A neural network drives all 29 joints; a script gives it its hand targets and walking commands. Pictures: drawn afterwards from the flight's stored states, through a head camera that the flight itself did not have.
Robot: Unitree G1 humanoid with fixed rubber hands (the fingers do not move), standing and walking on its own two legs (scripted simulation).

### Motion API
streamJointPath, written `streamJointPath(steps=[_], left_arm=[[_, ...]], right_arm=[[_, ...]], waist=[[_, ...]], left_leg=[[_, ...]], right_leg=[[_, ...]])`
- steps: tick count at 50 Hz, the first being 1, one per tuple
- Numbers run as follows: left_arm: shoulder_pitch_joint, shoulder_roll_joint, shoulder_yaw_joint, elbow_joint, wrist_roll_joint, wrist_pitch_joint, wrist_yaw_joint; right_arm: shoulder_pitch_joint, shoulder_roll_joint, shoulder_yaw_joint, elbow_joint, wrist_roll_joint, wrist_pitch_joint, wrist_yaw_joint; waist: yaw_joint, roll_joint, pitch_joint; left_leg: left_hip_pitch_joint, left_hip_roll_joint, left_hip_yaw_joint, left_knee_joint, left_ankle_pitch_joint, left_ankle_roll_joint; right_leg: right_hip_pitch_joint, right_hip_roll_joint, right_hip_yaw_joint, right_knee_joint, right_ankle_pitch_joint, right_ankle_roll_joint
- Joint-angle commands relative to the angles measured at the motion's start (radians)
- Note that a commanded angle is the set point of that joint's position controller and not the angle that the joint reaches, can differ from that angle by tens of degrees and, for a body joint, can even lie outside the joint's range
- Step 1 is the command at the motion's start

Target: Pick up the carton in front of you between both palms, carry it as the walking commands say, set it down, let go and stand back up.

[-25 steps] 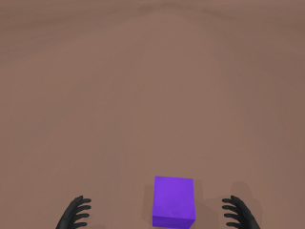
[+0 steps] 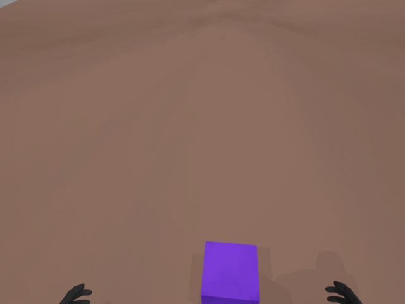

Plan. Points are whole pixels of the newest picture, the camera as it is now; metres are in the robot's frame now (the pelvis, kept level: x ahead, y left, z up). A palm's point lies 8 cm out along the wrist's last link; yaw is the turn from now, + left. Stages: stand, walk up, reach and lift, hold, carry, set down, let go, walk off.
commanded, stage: stand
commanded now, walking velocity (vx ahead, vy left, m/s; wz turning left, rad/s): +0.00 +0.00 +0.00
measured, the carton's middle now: (228, 278) +0.38 -0.08 -0.64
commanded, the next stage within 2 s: none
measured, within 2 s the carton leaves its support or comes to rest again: neither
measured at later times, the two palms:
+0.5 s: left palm out of the picture +0.11 +0.29 -0.08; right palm out of the picture +0.12 -0.30 -0.09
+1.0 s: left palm out of the picture +0.08 +0.30 -0.09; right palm out of the picture +0.08 -0.31 -0.10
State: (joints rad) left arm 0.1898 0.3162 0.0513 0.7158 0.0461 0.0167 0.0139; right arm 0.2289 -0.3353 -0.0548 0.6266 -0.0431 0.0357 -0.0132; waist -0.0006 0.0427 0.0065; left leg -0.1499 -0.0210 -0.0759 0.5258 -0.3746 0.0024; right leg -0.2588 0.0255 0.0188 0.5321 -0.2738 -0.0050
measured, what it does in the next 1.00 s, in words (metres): stands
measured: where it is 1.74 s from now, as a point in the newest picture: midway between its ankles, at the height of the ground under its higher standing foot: outside the picture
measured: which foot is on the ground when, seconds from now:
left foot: down 0.00-1.00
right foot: down 0.00-1.00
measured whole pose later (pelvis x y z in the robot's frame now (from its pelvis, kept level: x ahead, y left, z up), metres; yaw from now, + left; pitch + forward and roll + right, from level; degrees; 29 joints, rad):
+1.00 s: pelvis -0.01 -0.01 +0.01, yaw +1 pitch -3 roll +0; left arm 0.12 0.36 0.02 1.00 0.02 0.00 0.01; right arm 0.19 -0.39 0.01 0.92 -0.02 -0.01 -0.02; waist 0.01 0.03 0.03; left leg -0.06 -0.01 -0.09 0.38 -0.28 -0.01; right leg -0.17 0.02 0.01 0.41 -0.19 -0.02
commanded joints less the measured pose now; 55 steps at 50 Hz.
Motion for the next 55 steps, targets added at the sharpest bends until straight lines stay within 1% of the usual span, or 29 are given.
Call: streamJointPath(steps=[1,8,16,41,55], left_arm=[[-0.044,0.132,0.028,-0.041,-0.002,-0.024,0.006],[-0.049,0.163,0.025,0.018,-0.008,-0.027,0.011],[-0.065,0.174,0.022,0.071,-0.014,-0.029,0.012],[-0.105,0.204,0.008,0.206,-0.025,-0.03,0.001],[-0.117,0.22,-0.001,0.251,-0.031,-0.031,-0.001]], right_arm=[[-0.03,-0.127,-0.026,-0.048,0.002,-0.029,-0.008],[-0.015,-0.151,-0.016,0.015,0.007,-0.036,-0.014],[-0.02,-0.163,-0.003,0.068,0.011,-0.042,-0.019],[-0.054,-0.2,0.024,0.212,0.018,-0.052,-0.016],[-0.061,-0.212,0.029,0.264,0.021,-0.054,-0.013]], waist=[[0.001,-0.046,-0.064],[0.003,-0.046,-0.061],[0.004,-0.035,-0.05],[0.008,-0.037,0.001],[0.009,-0.037,0.004]], left_leg=[[-0.05,0.072,-0.047,-0.073,0.293,-0.008],[-0.038,0.078,-0.053,-0.078,0.355,-0.009],[-0.026,0.083,-0.059,-0.102,0.368,-0.007],[-0.018,0.099,-0.082,-0.199,0.255,0.004],[-0.011,0.105,-0.086,-0.219,0.243,0.007]], right_leg=[[0.095,-0.086,0.068,-0.066,0.254,-0.014],[0.132,-0.097,0.076,-0.07,0.318,-0.02],[0.158,-0.104,0.08,-0.089,0.337,-0.022],[0.17,-0.116,0.105,-0.174,0.215,-0.022],[0.166,-0.123,0.114,-0.193,0.2,-0.025]])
